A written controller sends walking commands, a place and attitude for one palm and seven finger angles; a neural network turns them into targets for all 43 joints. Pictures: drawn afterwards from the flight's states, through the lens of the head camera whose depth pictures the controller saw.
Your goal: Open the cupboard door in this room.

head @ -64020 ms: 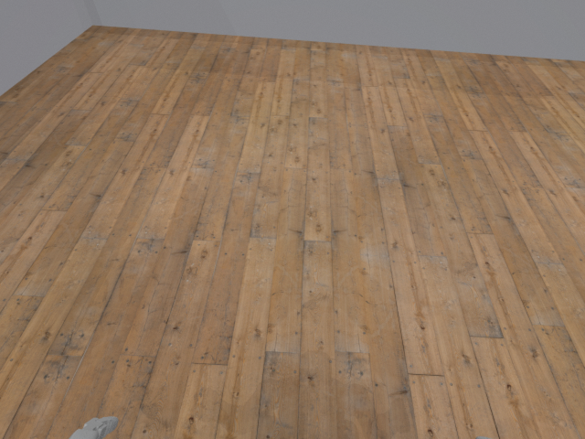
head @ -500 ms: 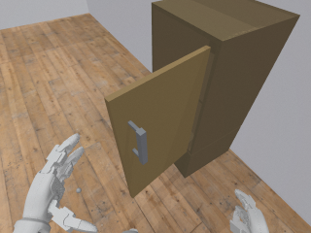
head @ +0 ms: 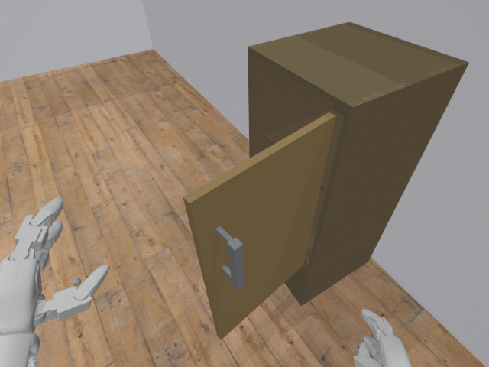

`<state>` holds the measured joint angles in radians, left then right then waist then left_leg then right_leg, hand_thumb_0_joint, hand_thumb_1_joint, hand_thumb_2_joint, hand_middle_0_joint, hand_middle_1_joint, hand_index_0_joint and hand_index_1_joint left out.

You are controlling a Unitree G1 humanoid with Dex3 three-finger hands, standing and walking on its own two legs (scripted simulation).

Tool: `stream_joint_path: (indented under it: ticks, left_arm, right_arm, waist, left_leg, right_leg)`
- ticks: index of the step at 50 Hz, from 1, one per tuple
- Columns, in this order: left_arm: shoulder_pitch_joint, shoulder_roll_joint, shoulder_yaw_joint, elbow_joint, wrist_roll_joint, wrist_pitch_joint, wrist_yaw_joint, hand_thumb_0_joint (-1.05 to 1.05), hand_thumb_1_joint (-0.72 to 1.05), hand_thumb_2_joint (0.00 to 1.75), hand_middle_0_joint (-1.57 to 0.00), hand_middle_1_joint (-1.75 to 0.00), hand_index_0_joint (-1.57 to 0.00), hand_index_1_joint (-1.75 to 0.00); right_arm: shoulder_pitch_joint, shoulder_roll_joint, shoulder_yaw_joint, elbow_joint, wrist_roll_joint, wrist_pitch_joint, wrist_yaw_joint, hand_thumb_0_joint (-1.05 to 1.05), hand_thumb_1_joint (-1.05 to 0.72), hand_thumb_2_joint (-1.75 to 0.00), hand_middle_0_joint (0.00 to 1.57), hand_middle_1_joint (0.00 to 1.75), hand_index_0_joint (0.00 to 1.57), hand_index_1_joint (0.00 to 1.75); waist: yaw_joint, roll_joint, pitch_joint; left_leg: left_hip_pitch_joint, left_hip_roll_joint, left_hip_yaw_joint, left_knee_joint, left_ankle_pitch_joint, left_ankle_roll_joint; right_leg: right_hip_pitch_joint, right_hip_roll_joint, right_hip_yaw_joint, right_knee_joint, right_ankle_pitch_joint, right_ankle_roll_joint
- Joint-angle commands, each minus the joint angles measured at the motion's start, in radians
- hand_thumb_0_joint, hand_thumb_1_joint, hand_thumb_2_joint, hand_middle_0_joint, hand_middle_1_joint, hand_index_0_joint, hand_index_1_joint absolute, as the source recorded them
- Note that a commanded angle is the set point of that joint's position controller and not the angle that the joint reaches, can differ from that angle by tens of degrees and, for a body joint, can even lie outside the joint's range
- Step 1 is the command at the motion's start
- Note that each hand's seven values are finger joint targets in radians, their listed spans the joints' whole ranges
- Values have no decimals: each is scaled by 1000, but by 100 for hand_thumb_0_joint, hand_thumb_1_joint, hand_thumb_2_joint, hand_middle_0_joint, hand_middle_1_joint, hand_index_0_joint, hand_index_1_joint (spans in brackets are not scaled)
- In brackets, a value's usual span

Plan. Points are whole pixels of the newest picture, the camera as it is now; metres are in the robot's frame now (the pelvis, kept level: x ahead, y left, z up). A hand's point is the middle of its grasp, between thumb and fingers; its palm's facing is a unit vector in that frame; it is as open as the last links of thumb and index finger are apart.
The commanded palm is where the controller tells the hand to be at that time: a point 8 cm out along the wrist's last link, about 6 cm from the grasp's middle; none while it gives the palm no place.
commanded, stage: draw the hand back to the body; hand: left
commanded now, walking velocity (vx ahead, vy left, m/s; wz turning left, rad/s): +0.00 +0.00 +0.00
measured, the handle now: (230, 259) +0.32 +0.07 -0.02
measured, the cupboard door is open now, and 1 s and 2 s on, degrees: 100 100 100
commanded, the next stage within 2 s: step back with the hand held close in 0.54 s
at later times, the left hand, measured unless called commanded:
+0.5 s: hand (63, 274) +0.18 +0.25 +0.15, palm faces +0.43 -0.81 -0.39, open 7.5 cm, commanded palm +0.14 +0.29 +0.18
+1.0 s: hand (65, 278) +0.18 +0.24 +0.16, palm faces +0.32 -0.79 -0.51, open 7.4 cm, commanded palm +0.12 +0.28 +0.19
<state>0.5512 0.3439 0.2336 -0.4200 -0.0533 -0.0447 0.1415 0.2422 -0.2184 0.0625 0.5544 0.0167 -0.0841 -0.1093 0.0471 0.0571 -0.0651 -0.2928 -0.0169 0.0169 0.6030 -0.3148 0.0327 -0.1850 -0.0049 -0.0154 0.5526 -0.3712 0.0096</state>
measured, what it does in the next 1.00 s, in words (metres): stands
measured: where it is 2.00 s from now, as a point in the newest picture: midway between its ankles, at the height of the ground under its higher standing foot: outside the picture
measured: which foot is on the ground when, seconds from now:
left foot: down 0.00-1.00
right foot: down 0.00-1.00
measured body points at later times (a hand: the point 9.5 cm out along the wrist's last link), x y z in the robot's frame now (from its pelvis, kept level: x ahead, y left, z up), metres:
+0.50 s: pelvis +0.00 -0.02 +0.01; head -0.02 -0.03 +0.46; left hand +0.15 +0.29 +0.18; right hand +0.18 -0.24 -0.07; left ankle +0.00 +0.09 -0.73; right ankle -0.05 -0.13 -0.73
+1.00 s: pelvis -0.03 -0.02 +0.01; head -0.01 -0.03 +0.46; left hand +0.15 +0.28 +0.19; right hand +0.15 -0.26 -0.08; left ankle +0.00 +0.09 -0.73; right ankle -0.05 -0.13 -0.73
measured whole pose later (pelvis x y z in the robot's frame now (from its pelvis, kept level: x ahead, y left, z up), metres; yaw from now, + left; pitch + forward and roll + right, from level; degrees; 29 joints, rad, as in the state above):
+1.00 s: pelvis -0.03 -0.02 +0.01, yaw -1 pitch +0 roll -1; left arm 0.57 0.41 0.37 -0.44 -0.06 -0.12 0.11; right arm 0.16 -0.24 -0.01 0.56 0.02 0.03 -0.10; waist 0.01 0.06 0.02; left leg -0.26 0.02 0.03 0.44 -0.19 0.01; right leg -0.17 0.03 0.00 0.41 -0.24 -0.01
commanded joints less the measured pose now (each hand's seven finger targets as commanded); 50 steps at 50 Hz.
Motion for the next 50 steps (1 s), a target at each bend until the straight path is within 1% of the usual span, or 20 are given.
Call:
stream_joint_path:
  ticks: [1, 7, 9, 10, 12, 16, 19, 22, 25, 29, 32, 33, 34, 35, 36, 38, 41, 44, 48, 50]
  left_arm:
    - [-67, 182, 177, -202, -4, -69, 15, 0, 65, 80, -19, -30, -19, -30]
    - [-148, 214, 238, -222, -11, -84, 14, 0, 87, 88, -20, -30, -20, -30]
    - [-129, 201, 241, -173, -16, -83, 11, 0, 90, 90, -20, -30, -20, -30]
    - [-101, 159, 205, -139, -19, -78, 3, 0, 90, 90, -20, -30, -20, -30]
    - [-102, 145, 191, -133, -22, -78, -5, 0, 90, 90, -20, -30, -20, -30]
    - [-131, 177, 205, -163, -20, -83, -5, 0, 90, 90, -20, -30, -20, -30]
    - [-167, 214, 226, -199, -15, -88, 0, 0, 90, 90, -20, -30, -20, -30]
    - [-170, 213, 225, -230, -11, -99, 5, 0, 90, 90, -20, -30, -20, -30]
    - [-154, 200, 217, -219, -14, -98, 4, 0, 90, 90, -20, -30, -20, -30]
    - [-117, 180, 216, -135, -24, -90, -3, 0, 90, 90, -20, -30, -20, -30]
    - [-133, 172, 209, -128, -26, -94, -10, 0, 90, 90, -20, -30, -20, -30]
    - [-219, 202, 213, -229, -24, -107, -9, 0, 90, 90, -20, -30, -20, -30]
    - [-389, 373, 379, -253, 1, -161, 10, 0, 90, 90, -20, -30, -20, -30]
    - [-217, 259, 297, -155, -7, -162, -6, 0, 90, 90, -20, -30, -20, -30]
    - [-129, 226, 264, -123, -6, -149, -13, 0, 90, 90, -20, -30, -20, -30]
    - [-81, 196, 236, -131, -4, -147, -20, 0, 90, 90, -20, -30, -20, -30]
    - [-27, 207, 249, -165, -5, -149, -14, 0, 90, 90, -20, -30, -20, -30]
    - [-19, 255, 292, -204, -9, -147, -3, 0, 90, 90, -20, -30, -20, -30]
    - [-2, 277, 317, -237, -15, -148, 9, 0, 90, 90, -20, -30, -20, -30]
    - [4, 279, 319, -244, -17, -148, 15, 0, 90, 90, -20, -30, -20, -30]
  right_arm:
    - [-136, -109, -57, -142, -2, -60, 0, 0, -90, -90, 20, 30, 20, 30]
    - [-148, -110, -63, -120, -3, -63, 7, 0, -90, -90, 20, 30, 20, 30]
    - [-151, -114, -66, -112, -5, -62, 9, 0, -90, -90, 20, 30, 20, 30]
    - [-154, -113, -67, -111, -3, -57, 12, 0, -90, -90, 20, 30, 20, 30]
    - [-154, -118, -73, -110, -4, -51, 17, 0, -90, -90, 20, 30, 20, 30]
    - [-165, -123, -82, -111, -7, -45, 17, 0, -90, -90, 20, 30, 20, 30]
    - [-178, -120, -78, -109, -6, -47, 10, 0, -90, -90, 20, 30, 20, 30]
    - [-180, -109, -74, -101, -8, -63, 5, 0, -90, -90, 20, 30, 20, 30]
    - [-184, -107, -72, -92, -7, -71, 7, 0, -90, -90, 20, 30, 20, 30]
    - [-181, -111, -79, -85, -7, -64, 8, 0, -90, -90, 20, 30, 20, 30]
    - [-184, -112, -83, -85, -8, -57, 9, 0, -90, -90, 20, 30, 20, 30]
    - [-193, -112, -82, -94, -7, -63, 10, 0, -90, -90, 20, 30, 20, 30]
    - [-158, -115, -69, -117, 2, -45, 12, 0, -90, -90, 20, 30, 20, 30]
    - [-180, -119, -84, -89, -8, -36, 10, 0, -90, -90, 20, 30, 20, 30]
    - [-180, -124, -88, -91, -11, -22, 15, 0, -90, -90, 20, 30, 20, 30]
    - [-172, -129, -95, -107, -9, 1, 20, 0, -90, -90, 20, 30, 20, 30]
    - [-173, -133, -101, -120, -7, 27, 19, 0, -90, -90, 20, 30, 20, 30]
    - [-183, -129, -106, -135, -4, 51, 13, 0, -90, -90, 20, 30, 20, 30]
    - [-183, -120, -107, -152, 0, 69, 5, 0, -90, -90, 20, 30, 20, 30]
    - [-183, -119, -109, -155, 1, 72, 2, 0, -90, -90, 20, 30, 20, 30]
  waist:
    - [7, 4, -42]
    - [6, 64, -24]
    - [8, 11, -9]
    - [3, -3, 19]
    - [3, -4, 18]
    - [6, -32, -19]
    - [11, 1, -22]
    - [10, 62, -21]
    - [9, 61, 7]
    - [11, -23, 41]
    - [9, -26, 41]
    - [9, 0, 3]
    - [-28, 36, 103]
    - [-31, -34, 64]
    - [-34, -57, 52]
    - [-38, -59, 10]
    - [-36, -2, -69]
    - [-35, -25, -98]
    - [-37, -52, -114]
    - [-39, -37, -115]
  left_leg:
    - [148, 48, -32, -133, 355, -19]
    - [191, 50, -31, -176, 341, -26]
    - [182, 47, -25, -184, 324, -22]
    - [183, 49, -22, -191, 312, -21]
    - [192, 48, -19, -201, 299, -18]
    - [208, 43, -9, -207, 286, -10]
    - [205, 35, -9, -214, 261, -11]
    - [228, 30, -3, -211, 264, -10]
    - [224, 31, -6, -214, 273, -14]
    - [214, 33, 2, -219, 261, -11]
    - [229, 33, 10, -218, 259, -5]
    - [241, 29, 6, -218, 259, -4]
    - [173, 38, -18, -196, 198, 6]
    - [185, 43, -23, -156, 232, 11]
    - [198, 44, -17, -147, 264, 11]
    - [201, 51, -9, -146, 333, 6]
    - [218, 68, -7, -154, 467, 2]
    - [204, 75, -11, -157, 505, -1]
    - [177, 79, -10, -152, 502, -4]
    - [161, 79, -10, -153, 484, -6]
  right_leg:
    - [-19, 9, -26, -115, 321, -23]
    - [5, 13, -24, -159, 302, -26]
    - [22, 14, -26, -173, 312, -27]
    - [7, 15, -26, -178, 303, -22]
    - [13, 15, -23, -189, 300, -20]
    - [39, 13, -17, -202, 315, -18]
    - [59, 11, -15, -212, 294, -22]
    - [49, 10, -12, -221, 300, -23]
    - [46, 12, -13, -226, 309, -24]
    - [42, 15, -13, -240, 304, -19]
    - [34, 13, -4, -246, 312, -14]
    - [47, 10, 0, -245, 312, -14]
    - [-20, -29, 52, -292, 344, -14]
    - [-40, -49, 68, -290, 404, -12]
    - [-43, -54, 75, -285, 453, -9]
    - [-18, -56, 54, -255, 514, -1]
    - [20, -45, 35, -206, 563, 1]
    - [34, -40, 27, -184, 585, 3]
    - [34, -31, 34, -163, 591, 5]
    - [34, -32, 39, -159, 578, 5]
